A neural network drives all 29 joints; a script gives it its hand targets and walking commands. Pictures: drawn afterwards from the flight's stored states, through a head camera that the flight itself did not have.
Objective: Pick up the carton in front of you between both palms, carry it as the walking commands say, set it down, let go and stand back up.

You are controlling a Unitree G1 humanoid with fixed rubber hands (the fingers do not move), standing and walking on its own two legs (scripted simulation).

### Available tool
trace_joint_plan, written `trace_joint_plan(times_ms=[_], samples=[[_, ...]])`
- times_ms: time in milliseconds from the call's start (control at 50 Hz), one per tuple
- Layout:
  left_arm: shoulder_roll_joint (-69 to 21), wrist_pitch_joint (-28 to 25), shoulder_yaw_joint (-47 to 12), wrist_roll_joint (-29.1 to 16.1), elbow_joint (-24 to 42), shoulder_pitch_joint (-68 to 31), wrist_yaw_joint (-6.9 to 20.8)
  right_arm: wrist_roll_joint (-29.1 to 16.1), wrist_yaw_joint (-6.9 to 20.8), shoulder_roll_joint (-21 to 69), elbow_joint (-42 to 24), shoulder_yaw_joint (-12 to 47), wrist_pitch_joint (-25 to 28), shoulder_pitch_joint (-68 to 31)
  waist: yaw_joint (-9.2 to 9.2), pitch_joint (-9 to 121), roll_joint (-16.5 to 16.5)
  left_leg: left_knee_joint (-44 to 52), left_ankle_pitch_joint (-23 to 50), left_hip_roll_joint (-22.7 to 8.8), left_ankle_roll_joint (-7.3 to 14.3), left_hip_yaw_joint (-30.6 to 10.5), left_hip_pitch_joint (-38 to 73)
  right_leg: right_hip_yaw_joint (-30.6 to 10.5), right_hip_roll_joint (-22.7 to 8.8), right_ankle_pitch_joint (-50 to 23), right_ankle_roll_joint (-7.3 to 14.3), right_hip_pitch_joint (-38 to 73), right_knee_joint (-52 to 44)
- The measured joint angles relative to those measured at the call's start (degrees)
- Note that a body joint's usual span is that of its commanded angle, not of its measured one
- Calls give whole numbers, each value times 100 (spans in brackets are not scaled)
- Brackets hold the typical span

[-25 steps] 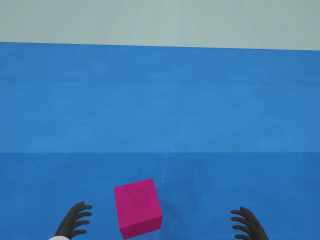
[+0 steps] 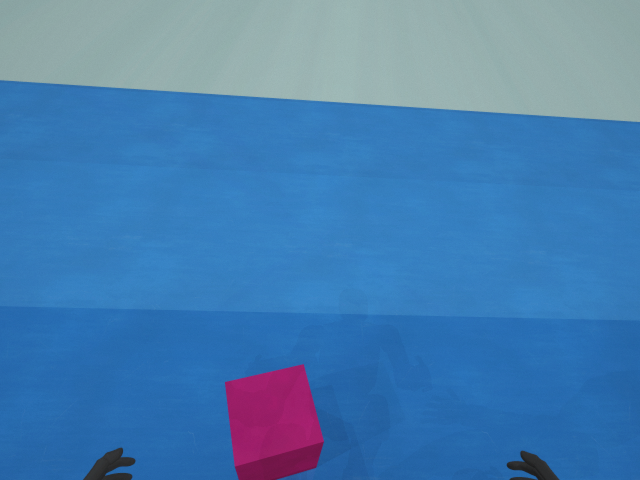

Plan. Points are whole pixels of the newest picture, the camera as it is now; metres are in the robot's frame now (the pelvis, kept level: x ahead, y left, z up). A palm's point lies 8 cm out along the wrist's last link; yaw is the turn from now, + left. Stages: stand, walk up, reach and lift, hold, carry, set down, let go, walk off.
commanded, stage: stand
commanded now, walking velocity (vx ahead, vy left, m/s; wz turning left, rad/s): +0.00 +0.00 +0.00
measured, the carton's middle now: (272, 427) +0.40 +0.08 -0.64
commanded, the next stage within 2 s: none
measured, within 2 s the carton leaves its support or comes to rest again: neither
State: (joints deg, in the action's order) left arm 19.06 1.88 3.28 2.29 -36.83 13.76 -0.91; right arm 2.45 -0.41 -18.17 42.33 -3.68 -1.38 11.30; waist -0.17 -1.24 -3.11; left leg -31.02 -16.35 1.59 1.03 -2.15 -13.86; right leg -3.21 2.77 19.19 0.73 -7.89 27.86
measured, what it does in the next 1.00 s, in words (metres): stands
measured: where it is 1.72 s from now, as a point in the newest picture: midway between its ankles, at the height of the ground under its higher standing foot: outside the picture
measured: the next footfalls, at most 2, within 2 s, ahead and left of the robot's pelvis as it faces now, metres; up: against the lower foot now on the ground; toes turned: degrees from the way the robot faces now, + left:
none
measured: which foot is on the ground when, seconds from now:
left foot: down 0.00-1.00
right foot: down 0.00-1.00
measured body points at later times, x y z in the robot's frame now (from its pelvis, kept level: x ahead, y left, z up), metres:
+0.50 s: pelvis +0.02 +0.03 +0.01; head +0.03 +0.05 +0.45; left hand +0.15 +0.32 -0.11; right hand +0.13 -0.27 -0.09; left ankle +0.00 +0.11 -0.74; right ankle -0.05 -0.12 -0.73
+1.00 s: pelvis +0.00 +0.02 +0.01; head -0.01 +0.04 +0.46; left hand +0.09 +0.32 -0.12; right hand +0.11 -0.29 -0.09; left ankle +0.00 +0.11 -0.74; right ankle -0.05 -0.12 -0.74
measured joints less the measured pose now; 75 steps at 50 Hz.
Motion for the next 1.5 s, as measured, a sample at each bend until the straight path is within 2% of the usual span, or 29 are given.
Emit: trace_joint_plan(times_ms=[80,380,700,820,980,1260,1500], samples=[[13,-47,-62,-9,-326,-46,-12,-21,-40,-68,189,24,66,-55,62,-9,-9,39,-24,17,53,23,42,-26,-22,-33,-31,82,-135],[102,-137,-91,-79,-969,-434,-76,-69,-149,24,787,219,170,-282,47,-19,-27,457,46,175,212,153,441,-157,-214,-102,-180,449,-529],[207,-135,-156,-89,-1520,-395,-70,-147,-140,-142,1293,224,126,-360,16,-54,81,717,264,221,228,99,609,-103,-270,-308,-218,646,-814],[190,-155,-174,-81,-1677,-405,-44,-120,-125,-200,1369,220,150,-416,42,-13,91,782,359,207,222,63,615,-66,-257,-404,-210,672,-900],[182,-161,-192,-71,-1782,-384,-13,-147,-113,-201,1490,282,160,-449,-39,-42,101,887,474,198,195,53,624,-59,-250,-471,-191,641,-918],[217,-186,-222,-114,-1925,-489,-20,-178,-83,-249,1680,301,182,-559,1,-80,187,901,527,155,160,-30,572,20,-203,-590,-161,685,-1096],[292,-190,-200,-113,-1999,-569,-1,-166,-83,-262,1727,324,212,-581,12,-148,135,976,576,190,174,-36,600,29,-239,-581,-173,674,-1076]])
